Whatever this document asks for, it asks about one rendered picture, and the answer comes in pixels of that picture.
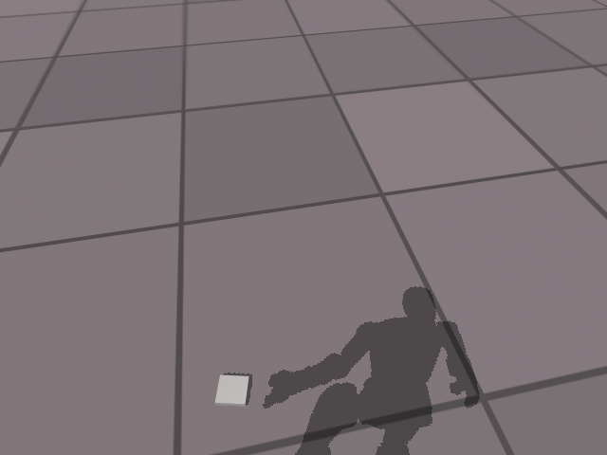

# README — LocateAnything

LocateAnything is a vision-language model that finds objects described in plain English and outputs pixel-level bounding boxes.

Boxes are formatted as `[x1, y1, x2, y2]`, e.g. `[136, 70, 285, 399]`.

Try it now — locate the small box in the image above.
[215, 375, 249, 407]

